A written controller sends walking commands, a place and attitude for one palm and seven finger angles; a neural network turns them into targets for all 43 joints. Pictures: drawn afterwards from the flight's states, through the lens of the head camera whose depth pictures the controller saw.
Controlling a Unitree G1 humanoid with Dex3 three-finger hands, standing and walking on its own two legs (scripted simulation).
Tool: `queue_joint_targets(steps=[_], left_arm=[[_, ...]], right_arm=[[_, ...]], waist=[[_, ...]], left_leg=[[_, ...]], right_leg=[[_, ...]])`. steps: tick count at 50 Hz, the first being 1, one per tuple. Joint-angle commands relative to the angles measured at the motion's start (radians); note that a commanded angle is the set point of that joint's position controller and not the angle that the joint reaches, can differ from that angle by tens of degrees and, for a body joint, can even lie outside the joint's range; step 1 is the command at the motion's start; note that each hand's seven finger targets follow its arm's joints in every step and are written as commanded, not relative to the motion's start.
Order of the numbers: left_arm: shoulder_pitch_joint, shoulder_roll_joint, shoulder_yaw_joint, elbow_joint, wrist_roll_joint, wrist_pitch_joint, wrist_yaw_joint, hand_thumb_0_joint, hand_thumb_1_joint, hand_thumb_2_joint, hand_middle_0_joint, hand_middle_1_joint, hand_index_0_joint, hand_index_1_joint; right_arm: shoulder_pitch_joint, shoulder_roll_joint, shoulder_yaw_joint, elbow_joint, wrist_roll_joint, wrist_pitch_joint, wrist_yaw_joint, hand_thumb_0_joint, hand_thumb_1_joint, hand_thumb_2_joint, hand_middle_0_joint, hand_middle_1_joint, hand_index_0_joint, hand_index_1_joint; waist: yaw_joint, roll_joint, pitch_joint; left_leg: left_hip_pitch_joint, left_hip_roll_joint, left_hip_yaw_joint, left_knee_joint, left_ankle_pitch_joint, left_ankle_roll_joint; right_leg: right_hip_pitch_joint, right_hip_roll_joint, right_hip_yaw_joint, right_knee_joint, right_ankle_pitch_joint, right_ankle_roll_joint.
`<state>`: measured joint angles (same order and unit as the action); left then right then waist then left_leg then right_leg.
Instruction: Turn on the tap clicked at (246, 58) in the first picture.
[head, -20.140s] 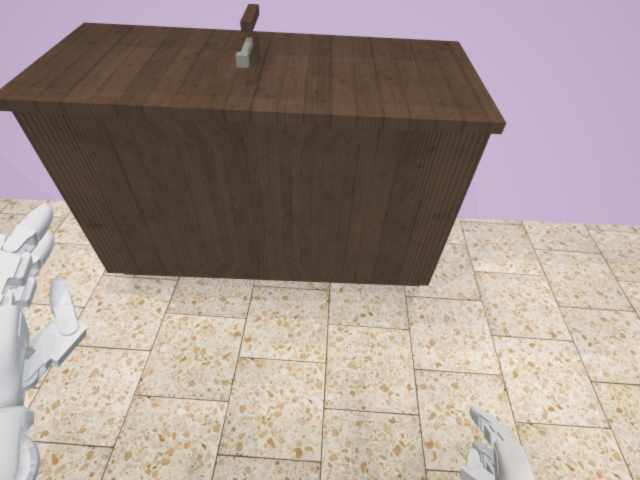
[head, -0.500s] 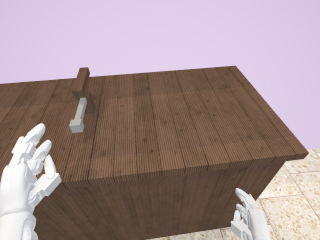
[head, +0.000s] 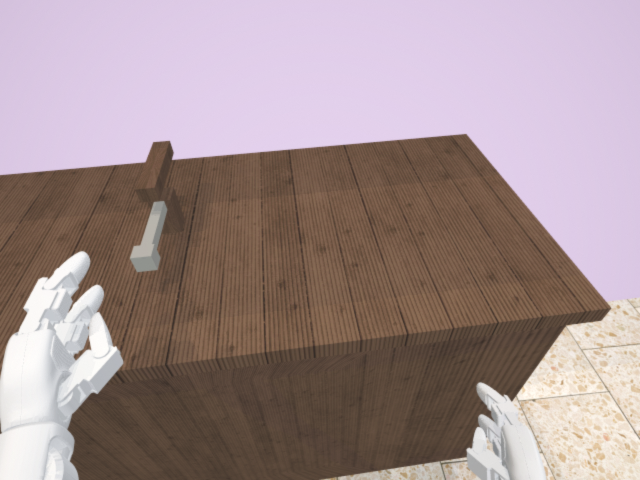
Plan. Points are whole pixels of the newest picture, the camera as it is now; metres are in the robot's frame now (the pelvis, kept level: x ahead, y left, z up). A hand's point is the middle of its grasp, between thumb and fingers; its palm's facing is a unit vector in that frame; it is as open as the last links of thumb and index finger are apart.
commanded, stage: turn the palm inward beside the body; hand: left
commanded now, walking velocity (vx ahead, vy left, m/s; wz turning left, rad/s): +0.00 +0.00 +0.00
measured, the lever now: (145, 258) +0.36 +0.30 +0.10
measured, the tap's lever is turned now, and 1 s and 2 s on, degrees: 0 0 0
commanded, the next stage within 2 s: reach beside the lever's end, fingers flat in 0.06 s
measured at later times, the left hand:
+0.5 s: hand (115, 340) +0.20 +0.24 +0.14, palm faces +0.46 -0.88 -0.13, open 7.4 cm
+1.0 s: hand (114, 317) +0.24 +0.27 +0.13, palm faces +0.47 -0.88 -0.12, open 7.5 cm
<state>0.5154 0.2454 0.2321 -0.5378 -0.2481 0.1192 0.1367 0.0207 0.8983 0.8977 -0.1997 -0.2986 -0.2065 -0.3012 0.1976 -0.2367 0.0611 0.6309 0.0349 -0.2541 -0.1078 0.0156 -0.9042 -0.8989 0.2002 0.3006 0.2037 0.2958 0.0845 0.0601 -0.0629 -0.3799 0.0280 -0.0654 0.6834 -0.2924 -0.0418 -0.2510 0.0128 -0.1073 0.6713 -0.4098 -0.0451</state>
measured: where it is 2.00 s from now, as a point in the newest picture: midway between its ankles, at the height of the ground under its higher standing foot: outside the picture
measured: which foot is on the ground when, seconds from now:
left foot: down 0.00-1.00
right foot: down 0.00-1.00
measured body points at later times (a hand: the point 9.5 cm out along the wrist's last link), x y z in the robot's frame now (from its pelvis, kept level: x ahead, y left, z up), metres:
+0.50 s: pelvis +0.00 -0.01 +0.00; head -0.02 -0.03 +0.45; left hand +0.17 +0.29 +0.15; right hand +0.20 -0.23 -0.07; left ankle +0.05 +0.15 -0.72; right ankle -0.03 -0.09 -0.72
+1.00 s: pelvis +0.00 +0.00 +0.00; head -0.01 -0.01 +0.45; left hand +0.20 +0.31 +0.14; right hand +0.19 -0.22 -0.07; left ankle +0.05 +0.15 -0.72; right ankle -0.03 -0.09 -0.72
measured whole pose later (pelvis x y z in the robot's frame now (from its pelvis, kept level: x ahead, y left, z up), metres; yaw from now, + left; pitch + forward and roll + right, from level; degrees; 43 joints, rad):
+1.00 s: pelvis +0.00 +0.00 +0.00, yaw -1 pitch +0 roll +0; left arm 0.28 0.26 0.32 -0.21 -0.24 0.03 0.12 0.02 0.90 0.90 -0.19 -0.26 -0.19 -0.27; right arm 0.19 -0.24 0.04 0.67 0.04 -0.23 -0.11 0.02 -0.90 -0.90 0.20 0.30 0.20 0.30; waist 0.06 0.05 -0.04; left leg -0.38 0.03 -0.05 0.65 -0.28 -0.04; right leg -0.25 0.01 -0.09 0.64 -0.39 -0.04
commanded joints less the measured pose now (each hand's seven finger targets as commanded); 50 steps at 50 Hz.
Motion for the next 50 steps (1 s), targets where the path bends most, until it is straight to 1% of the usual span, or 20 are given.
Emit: queue_joint_targets(steps=[1, 6, 8, 10, 13, 14, 16, 18, 21, 23, 25, 30, 33, 34, 36, 38, 44, 45, 48, 50], left_arm=[[-0.072, 0.135, 0.090, -0.222, 0.000, -0.076, 0.003, 0.000, 0.900, 0.900, -0.200, -0.300, -0.200, -0.300], [-0.078, 0.138, 0.093, -0.221, 0.000, -0.085, 0.000, 0.000, 0.900, 0.900, -0.200, -0.300, -0.200, -0.300], [-0.080, 0.149, 0.105, -0.215, 0.003, -0.088, 0.002, 0.000, 0.900, 0.900, -0.200, -0.300, -0.200, -0.300], [-0.096, 0.136, 0.095, -0.189, 0.000, -0.088, 0.000, 0.000, 0.900, 0.900, -0.200, -0.300, -0.200, -0.300], [-0.128, 0.171, 0.136, -0.152, -0.003, -0.091, 0.000, 0.000, 0.900, 0.900, -0.200, -0.300, -0.200, -0.300], [-0.140, 0.147, 0.115, -0.143, -0.004, -0.093, -0.004, 0.000, 0.900, 0.900, -0.200, -0.300, -0.200, -0.300], [-0.155, 0.166, 0.136, -0.117, -0.013, -0.097, -0.010, 0.000, 0.900, 0.900, -0.200, -0.300, -0.200, -0.300], [-0.196, 0.186, 0.154, -0.089, -0.008, -0.097, -0.014, 0.000, 0.900, 0.900, -0.200, -0.300, -0.200, -0.300], [-0.235, 0.177, 0.143, -0.065, -0.015, -0.104, -0.023, 0.000, 0.900, 0.900, -0.200, -0.300, -0.200, -0.300], [-0.254, 0.202, 0.169, -0.036, -0.013, -0.104, -0.023, 0.000, 0.900, 0.900, -0.200, -0.300, -0.200, -0.300], [-0.262, 0.191, 0.162, -0.024, -0.014, -0.107, -0.027, 0.000, 0.900, 0.900, -0.200, -0.300, -0.200, -0.300], [-0.306, 0.182, 0.148, 0.000, -0.004, -0.114, -0.025, 0.000, 0.900, 0.900, -0.198, -0.295, -0.198, -0.295], [-0.295, 0.215, 0.187, 0.031, -0.001, -0.117, -0.016, 0.000, 0.900, 0.900, -0.196, -0.288, -0.196, -0.288], [-0.297, 0.188, 0.164, 0.028, 0.001, -0.120, -0.017, 0.000, 0.900, 0.900, -0.195, -0.285, -0.195, -0.285], [-0.290, 0.202, 0.180, 0.039, -0.004, -0.122, -0.018, 0.000, 0.900, 0.900, -0.193, -0.280, -0.193, -0.280], [-0.334, 0.217, 0.195, 0.052, 0.002, -0.127, -0.011, 0.000, 0.900, 0.900, -0.192, -0.275, -0.192, -0.275], [-0.357, 0.191, 0.167, 0.069, 0.015, -0.152, -0.013, 0.000, 0.900, 0.900, -0.187, -0.260, -0.187, -0.260], [-0.348, 0.192, 0.171, 0.083, 0.009, -0.154, -0.017, 0.000, 0.900, 0.900, -0.186, -0.258, -0.186, -0.258], [-0.429, 0.210, 0.172, 0.115, 0.014, -0.163, -0.016, 0.000, 0.900, 0.900, -0.183, -0.250, -0.183, -0.250], [-0.443, 0.195, 0.156, 0.125, 0.019, -0.168, -0.014, 0.000, 0.900, 0.900, -0.182, -0.245, -0.182, -0.245]], right_arm=[[-0.149, -0.105, -0.041, -0.180, 0.000, -0.069, -0.007, 0.000, -0.900, -0.900, 0.200, 0.300, 0.200, 0.300], [-0.145, -0.105, -0.044, -0.179, 0.001, -0.072, -0.006, 0.000, -0.900, -0.900, 0.200, 0.300, 0.200, 0.300], [-0.156, -0.102, -0.042, -0.171, 0.004, -0.075, -0.007, 0.000, -0.900, -0.900, 0.200, 0.300, 0.200, 0.300], [-0.143, -0.104, -0.042, -0.171, 0.002, -0.071, -0.008, 0.000, -0.900, -0.900, 0.200, 0.300, 0.200, 0.300], [-0.151, -0.106, -0.046, -0.157, 0.006, -0.068, -0.014, 0.000, -0.900, -0.900, 0.200, 0.300, 0.200, 0.300], [-0.145, -0.104, -0.045, -0.160, 0.005, -0.066, -0.014, 0.000, -0.900, -0.900, 0.200, 0.300, 0.200, 0.300], [-0.145, -0.107, -0.046, -0.156, 0.005, -0.066, -0.016, 0.000, -0.900, -0.900, 0.200, 0.300, 0.200, 0.300], [-0.155, -0.107, -0.046, -0.145, 0.009, -0.067, -0.019, 0.000, -0.900, -0.900, 0.200, 0.300, 0.200, 0.300], [-0.150, -0.109, -0.046, -0.146, 0.006, -0.071, -0.021, 0.000, -0.900, -0.900, 0.200, 0.300, 0.200, 0.300], [-0.159, -0.108, -0.046, -0.135, 0.008, -0.071, -0.023, 0.000, -0.900, -0.900, 0.200, 0.300, 0.200, 0.300], [-0.151, -0.110, -0.050, -0.140, 0.006, -0.070, -0.023, 0.000, -0.900, -0.900, 0.200, 0.300, 0.200, 0.300], [-0.152, -0.110, -0.048, -0.139, 0.006, -0.070, -0.019, 0.000, -0.900, -0.900, 0.200, 0.300, 0.200, 0.300], [-0.152, -0.113, -0.053, -0.130, 0.004, -0.065, -0.017, 0.000, -0.900, -0.900, 0.200, 0.300, 0.200, 0.300], [-0.141, -0.112, -0.053, -0.136, 0.003, -0.062, -0.014, 0.000, -0.900, -0.900, 0.200, 0.300, 0.200, 0.300], [-0.138, -0.117, -0.057, -0.138, 0.003, -0.057, -0.012, 0.000, -0.900, -0.900, 0.200, 0.300, 0.200, 0.300], [-0.147, -0.114, -0.054, -0.128, 0.005, -0.051, -0.013, 0.000, -0.900, -0.900, 0.200, 0.300, 0.200, 0.300], [-0.139, -0.112, -0.058, -0.130, 0.000, -0.041, -0.008, 0.000, -0.900, -0.900, 0.200, 0.300, 0.200, 0.300], [-0.132, -0.117, -0.059, -0.130, -0.001, -0.041, -0.007, 0.000, -0.900, -0.900, 0.200, 0.300, 0.200, 0.300], [-0.153, -0.116, -0.054, -0.116, 0.004, -0.039, -0.013, 0.000, -0.900, -0.900, 0.200, 0.300, 0.200, 0.300], [-0.145, -0.117, -0.058, -0.119, -0.001, -0.039, -0.011, 0.000, -0.900, -0.900, 0.200, 0.300, 0.200, 0.300]], waist=[[0.001, -0.039, -0.057], [-0.001, -0.049, -0.059], [0.002, -0.008, -0.040], [-0.004, -0.046, -0.034], [-0.004, -0.036, -0.028], [-0.010, -0.046, -0.029], [-0.007, -0.057, -0.034], [-0.009, -0.023, -0.029], [-0.014, -0.047, -0.043], [-0.011, -0.012, -0.045], [-0.013, -0.044, -0.060], [-0.015, -0.013, -0.064], [-0.007, -0.022, -0.087], [-0.013, -0.022, -0.089], [-0.011, -0.031, -0.101], [-0.017, -0.027, -0.081], [-0.025, 0.009, -0.100], [-0.025, -0.015, -0.103], [-0.039, -0.006, -0.067], [-0.037, 0.005, -0.096]], left_leg=[[0.121, -0.024, 0.023, -0.066, 0.129, 0.067], [0.123, -0.026, 0.026, -0.057, 0.144, 0.068], [0.130, -0.027, 0.028, -0.056, 0.141, 0.067], [0.118, -0.026, 0.026, -0.057, 0.140, 0.068], [0.122, -0.028, 0.030, -0.057, 0.138, 0.067], [0.120, -0.028, 0.030, -0.058, 0.130, 0.066], [0.111, -0.028, 0.029, -0.061, 0.125, 0.066], [0.121, -0.031, 0.030, -0.065, 0.123, 0.066], [0.116, -0.032, 0.029, -0.068, 0.116, 0.066], [0.126, -0.033, 0.030, -0.071, 0.118, 0.066], [0.125, -0.032, 0.032, -0.074, 0.125, 0.065], [0.134, -0.033, 0.030, -0.087, 0.131, 0.064], [0.140, -0.033, 0.034, -0.087, 0.163, 0.063], [0.141, -0.033, 0.036, -0.088, 0.170, 0.062], [0.139, -0.030, 0.038, -0.086, 0.185, 0.062], [0.139, -0.031, 0.035, -0.090, 0.178, 0.062], [0.155, -0.031, 0.039, -0.090, 0.200, 0.060], [0.146, -0.030, 0.033, -0.092, 0.191, 0.060], [0.142, -0.030, 0.028, -0.100, 0.145, 0.061], [0.155, -0.030, 0.030, -0.100, 0.151, 0.060]], right_leg=[[-0.107, -0.035, 0.038, -0.163, 0.226, 0.035], [-0.103, -0.037, 0.045, -0.166, 0.258, 0.039], [-0.104, -0.040, 0.053, -0.176, 0.253, 0.036], [-0.110, -0.038, 0.051, -0.173, 0.257, 0.039], [-0.104, -0.038, 0.061, -0.182, 0.257, 0.040], [-0.115, -0.039, 0.060, -0.182, 0.251, 0.042], [-0.107, -0.039, 0.065, -0.184, 0.249, 0.043], [-0.106, -0.039, 0.070, -0.192, 0.237, 0.041], [-0.104, -0.039, 0.074, -0.193, 0.236, 0.045], [-0.098, -0.040, 0.080, -0.199, 0.234, 0.042], [-0.091, -0.038, 0.075, -0.194, 0.248, 0.044], [-0.093, -0.033, 0.062, -0.186, 0.247, 0.039], [-0.068, -0.032, 0.062, -0.179, 0.293, 0.038], [-0.071, -0.033, 0.058, -0.171, 0.305, 0.039], [-0.061, -0.031, 0.059, -0.170, 0.330, 0.039], [-0.070, -0.029, 0.056, -0.171, 0.315, 0.037], [-0.075, -0.025, 0.050, -0.159, 0.332, 0.032], [-0.074, -0.023, 0.047, -0.160, 0.322, 0.033], [-0.102, -0.020, 0.050, -0.172, 0.256, 0.033], [-0.098, -0.020, 0.050, -0.169, 0.259, 0.030]])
